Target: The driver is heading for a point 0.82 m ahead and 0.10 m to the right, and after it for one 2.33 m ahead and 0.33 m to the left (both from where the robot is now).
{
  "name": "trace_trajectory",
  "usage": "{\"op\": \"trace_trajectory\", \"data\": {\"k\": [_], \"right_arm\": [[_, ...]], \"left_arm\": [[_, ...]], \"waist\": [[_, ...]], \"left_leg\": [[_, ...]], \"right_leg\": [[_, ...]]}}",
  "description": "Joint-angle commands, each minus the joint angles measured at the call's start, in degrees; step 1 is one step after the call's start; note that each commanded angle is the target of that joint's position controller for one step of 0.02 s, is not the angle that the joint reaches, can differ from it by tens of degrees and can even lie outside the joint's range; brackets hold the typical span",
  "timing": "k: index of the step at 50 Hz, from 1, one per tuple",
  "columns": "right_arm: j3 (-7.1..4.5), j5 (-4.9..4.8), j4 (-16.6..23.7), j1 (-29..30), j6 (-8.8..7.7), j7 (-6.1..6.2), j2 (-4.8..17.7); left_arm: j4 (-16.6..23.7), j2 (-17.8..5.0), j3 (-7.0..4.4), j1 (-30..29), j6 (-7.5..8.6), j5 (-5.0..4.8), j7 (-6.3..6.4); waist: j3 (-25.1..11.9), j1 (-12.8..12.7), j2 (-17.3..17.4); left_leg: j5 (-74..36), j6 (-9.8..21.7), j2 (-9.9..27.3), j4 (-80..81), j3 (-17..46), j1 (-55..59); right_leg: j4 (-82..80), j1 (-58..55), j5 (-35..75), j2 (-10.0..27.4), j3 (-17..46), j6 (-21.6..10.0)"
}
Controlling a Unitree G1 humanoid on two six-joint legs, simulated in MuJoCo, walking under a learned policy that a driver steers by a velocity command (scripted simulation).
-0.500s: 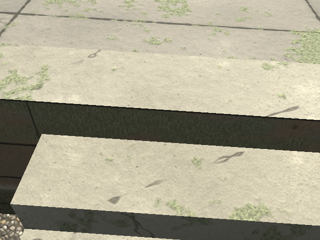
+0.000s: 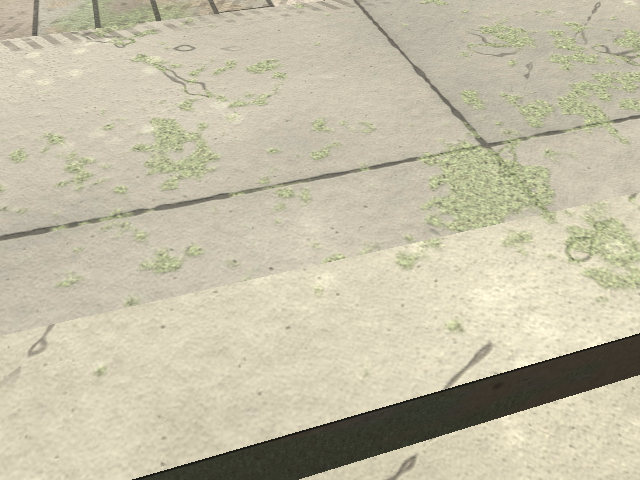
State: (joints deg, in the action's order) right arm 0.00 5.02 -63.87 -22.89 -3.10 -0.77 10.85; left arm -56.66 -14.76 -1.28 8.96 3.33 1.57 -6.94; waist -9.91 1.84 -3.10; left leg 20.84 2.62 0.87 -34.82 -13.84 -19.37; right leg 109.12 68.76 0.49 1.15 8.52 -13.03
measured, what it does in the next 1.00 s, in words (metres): climbs, turning right: right foot 0.17 m higher, then left foot 0.17 m higher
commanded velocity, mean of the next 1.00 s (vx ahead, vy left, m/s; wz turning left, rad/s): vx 0.50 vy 0.00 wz -0.36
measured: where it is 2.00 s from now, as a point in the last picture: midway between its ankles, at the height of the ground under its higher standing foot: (403, 216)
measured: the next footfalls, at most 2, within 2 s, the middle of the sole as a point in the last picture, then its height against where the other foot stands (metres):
right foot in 0.32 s outside the picture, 0.17 m higher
left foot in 0.80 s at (342, 349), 0.17 m higher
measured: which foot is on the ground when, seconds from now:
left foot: down 0.00-0.36, up 0.38-0.78, down 0.80-1.00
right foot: up 0.00-0.30, down 0.32-0.84, up 0.86-1.00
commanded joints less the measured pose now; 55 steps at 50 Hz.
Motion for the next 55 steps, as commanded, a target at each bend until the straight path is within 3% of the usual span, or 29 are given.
{"op": "trace_trajectory", "data": {"k": [1, 2, 3, 4, 6, 10, 12, 14, 16, 17, 18, 19, 20, 22, 24, 26, 29, 31, 33, 37, 40, 41, 42, 43, 44, 45, 48, 49, 55], "right_arm": [[1.87, 2.3, 0.3, -1.1, -1.31, -1.26, -2.8], [2.31, -7.65, -0.9, 0.9, -0.43, -2.23, -4.7], [2.78, -7.96, -1.5, -0.3, -0.15, -2.75, -4.0], [3.33, 3.98, -1.7, -9.1, -2.23, -1.94, -1.9], [3.45, 6.87, -3.7, -10.2, -2.04, -1.03, -2.3], [3.96, 5.98, -7.4, -15.9, -1.76, -2.45, -3.8], [4.08, 2.44, -4.7, -10.0, -2.01, -4.78, -2.4], [2.82, -0.61, -3.2, -10.9, -5.57, -4.25, 5.5], [0.41, -1.93, -0.7, -8.3, -6.39, -3.33, 14.2], [-0.16, 1.51, -0.6, -7.2, -6.0, -4.32, 14.4], [0.69, 4.42, 1.3, -12.3, -5.71, -5.77, 10.2], [-0.44, -0.11, 2.8, -6.0, -4.13, -8.03, 8.2], [-0.68, -3.17, 4.4, -3.5, -3.01, -7.72, 4.5], [-0.08, -0.23, 4.3, 1.1, -3.79, -5.86, 0.3], [1.72, -0.9, 8.6, 7.0, -2.58, -4.54, -4.0], [1.24, -1.9, 8.9, 6.7, -0.62, -4.16, -1.9], [2.73, -2.57, 11.5, 12.9, -1.2, -3.41, -3.0], [3.06, -2.9, 15.7, 20.4, -1.46, -2.63, -1.7], [2.59, -3.32, 20.8, 30.8, -0.66, -2.1, 2.2], [2.67, -1.45, 21.0, 29.5, 2.62, -2.85, 1.0], [1.88, -2.6, 22.4, 27.6, 1.85, -2.81, 3.7], [0.71, -2.75, 19.7, 19.0, 0.5, -2.84, 7.3], [0.58, -2.57, 16.3, 8.8, 0.11, -2.51, 8.4], [-0.4, 0.24, 11.0, -7.5, 0.6, -1.44, 10.8], [-0.84, 0.39, 9.1, -10.8, -1.09, -1.02, 11.4], [-1.24, -0.67, 8.2, -4.7, -2.17, -0.69, 11.2], [1.24, -1.51, 5.4, 8.2, -1.45, -0.5, -1.6], [1.9, -1.87, 5.4, 11.3, -1.67, -0.23, -3.6], [1.1, -0.36, 5.8, 7.9, -3.55, -0.41, 0.8]], "left_arm": [[1.8, 4.0, 2.45, -3.5, -0.04, -0.7, -0.59], [11.9, 7.3, 2.0, -7.4, -1.72, -6.74, 7.72], [14.2, 7.1, 2.55, -10.9, -2.0, -7.82, 10.82], [10.7, 5.8, 4.35, -15.1, -2.16, -0.97, 4.12], [11.4, 5.1, 4.3, -14.1, -1.26, -0.67, 1.78], [17.4, 4.5, 5.22, -25.6, -2.9, -2.09, 2.86], [21.3, 6.2, 6.25, -34.6, -7.05, -0.3, 1.58], [20.5, 4.7, 4.59, -27.9, -7.15, -1.19, 0.25], [14.8, 0.6, 2.49, -12.4, -5.35, -2.25, 0.86], [10.5, -4.2, 0.08, 2.1, -4.54, -2.08, 2.1], [6.4, -7.6, -0.76, 15.7, -4.1, -1.79, 2.67], [2.5, -9.5, -1.26, 26.0, -4.6, 0.67, 3.08], [-0.2, -12.4, -4.09, 26.3, -2.95, 1.61, 4.4], [-2.8, -1.5, -1.19, 16.1, 0.09, -0.04, 4.34], [-4.6, 4.6, 1.18, 5.5, 0.24, 1.87, 2.66], [-2.7, 6.6, 2.05, -2.3, 1.01, 1.23, 1.87], [-6.8, 6.8, 2.94, 6.6, 1.8, 3.5, 3.47], [-8.5, 5.1, 3.25, 12.8, 2.28, 5.94, 3.82], [-8.8, 1.4, 3.02, 19.9, 2.85, 6.04, 3.1], [-2.1, -4.8, 2.62, 16.2, 4.28, 0.11, 0.88], [-3.1, -9.6, -0.4, 20.1, 4.91, 0.16, 0.72], [-2.2, -6.3, -0.49, 21.8, 5.21, 2.61, 1.03], [-1.9, -2.0, -0.04, 24.3, 5.09, 3.05, 0.81], [-0.1, 1.6, 0.44, 16.0, 3.3, 2.8, 0.31], [0.3, 0.3, -0.92, 11.2, 3.06, 0.92, 0.92], [-0.3, -0.3, -1.15, 9.8, 3.37, 0.62, 2.18], [3.4, 2.4, 0.76, 4.2, 3.13, 1.79, 4.28], [4.1, 2.5, 1.01, 3.3, 2.59, 2.18, 4.69], [8.8, 0.0, 1.1, -7.9, 3.34, 1.99, 3.07]], "waist": [[6.8, -0.5, 7.2], [10.1, -3.6, 1.0], [10.1, -0.5, 1.2], [6.7, 2.7, 10.5], [11.7, 2.4, 5.8], [11.7, 2.2, 4.2], [10.6, -0.3, 7.6], [7.5, -5.1, 12.6], [6.0, -9.5, 15.9], [-2.5, -13.5, 15.3], [-15.9, -13.3, 4.7], [-17.7, -14.5, 0.2], [-7.9, -14.3, 2.3], [2.2, -7.1, 1.2], [4.4, 1.1, 6.8], [7.4, 5.5, 4.9], [8.5, 3.1, 1.0], [7.6, 1.0, 4.1], [7.8, -3.2, 2.8], [7.7, -0.7, -3.5], [1.1, -1.1, -7.4], [-8.9, -0.9, -1.1], [-16.7, 0.9, 8.3], [-13.9, 10.0, 20.9], [-3.7, 11.5, 19.7], [5.3, 8.1, 13.1], [3.8, -1.7, -1.4], [3.6, -4.1, 0.3], [5.3, -1.9, 4.0]], "left_leg": [[-12.6, 11.4, 14.3, 20.3, 12.2, 7.7], [-15.9, 2.6, 17.2, 18.8, 8.3, 9.4], [-16.5, 0.6, 15.4, 19.0, 6.4, 9.0], [-17.2, 7.6, 13.2, 19.8, 9.7, 16.9], [-17.7, 10.0, 16.1, 22.5, 9.8, 23.9], [-22.0, 9.0, 17.8, 28.9, 5.7, 29.4], [-36.0, 9.8, 16.8, 37.0, -1.5, 8.6], [-92.9, 9.9, 17.5, 28.1, -5.1, 6.8], [-109.0, 7.0, 19.0, 16.6, -3.9, 20.5], [-104.8, 4.7, 17.3, 0.6, -2.1, 7.6], [-69.5, 2.8, 10.3, -19.1, 4.9, -11.9], [-17.3, 0.8, -2.1, -44.3, 12.6, -22.3], [-22.9, 1.8, -3.5, -66.3, 25.9, -30.1], [-25.6, 4.0, -2.8, -85.4, 28.2, -37.6], [-24.4, 9.1, -1.8, -87.6, 27.1, -42.1], [-15.8, 9.4, 1.1, -88.6, 22.9, -42.1], [-5.3, 11.0, -0.8, -107.0, 19.6, -55.6], [-9.9, 10.8, 1.3, -96.7, 17.8, -56.2], [-14.9, 6.0, 5.1, -77.6, 15.9, -52.9], [-0.4, -1.3, 0.3, -52.8, 4.1, -22.5], [5.6, 2.7, -4.5, -31.9, 3.6, -27.1], [-16.6, 8.6, -1.9, -33.8, 12.0, -9.3], [-5.9, 15.5, 3.1, -21.4, 32.8, 11.2], [8.0, 20.2, 10.8, 1.2, 58.1, 23.6], [28.8, 15.9, 11.3, 7.1, 67.0, 16.3], [29.9, 14.2, 11.0, 5.9, 60.9, 7.0], [8.7, 12.1, 11.0, 5.1, 47.5, -3.7], [5.1, 10.8, 10.2, 6.6, 43.5, -5.5], [-13.3, 9.6, 3.6, 16.6, 23.2, -9.8]], "right_leg": [[17.9, 15.2, -4.0, 0.0, -1.5, -2.0], [11.1, 7.2, -8.0, 1.1, -4.1, 5.0], [9.1, 7.0, -9.6, 0.3, -7.9, 5.9], [14.7, 21.0, -5.5, 0.8, -3.2, -2.1], [13.1, 28.8, -6.5, -0.5, -1.0, -5.9], [-5.5, 29.5, -3.3, 4.5, -5.9, -5.8], [-18.4, 1.5, -14.6, 5.3, -16.0, -3.6], [-23.4, -19.9, -15.8, -2.8, -23.2, 0.6], [-46.4, -30.9, -16.2, -8.7, -21.9, 1.4], [-45.5, -55.3, -5.0, -8.2, -14.0, -1.2], [-56.8, -82.6, -2.1, -2.4, 9.2, -7.5], [-80.9, -82.5, -17.0, 6.6, 36.8, -9.9], [-85.9, -70.6, -24.7, 9.8, 42.3, -5.6], [-81.4, -51.1, -28.9, 5.9, 32.5, -7.6], [-83.1, -40.4, -25.3, 4.8, 21.4, -5.1], [-88.0, -31.5, -19.0, 5.9, 13.8, -4.2], [-89.6, -35.3, -20.7, 5.1, 9.2, -2.2], [-88.9, -37.4, -20.9, 2.8, 4.8, 1.1], [-91.4, -39.4, -16.6, 2.7, 3.1, 1.3], [-99.6, -33.0, 17.4, 9.7, 1.9, -4.6], [-88.5, -68.4, 60.5, 13.2, 0.5, -3.3], [-75.2, -63.1, 66.5, 8.4, -3.8, 1.6], [-64.1, -42.8, 49.0, 3.3, -0.7, 3.3], [-42.3, -21.8, -8.4, -8.0, 2.9, 6.5], [-20.5, -9.9, -7.5, -9.0, 11.2, 6.0], [-14.5, -6.2, -2.3, -7.1, 10.7, 5.5], [-8.0, -6.6, -0.7, -3.8, 7.1, 3.4], [-9.6, -6.6, -3.4, -2.0, 5.8, 3.4], [-30.6, -16.7, -1.0, 2.2, -7.3, 8.5]]}}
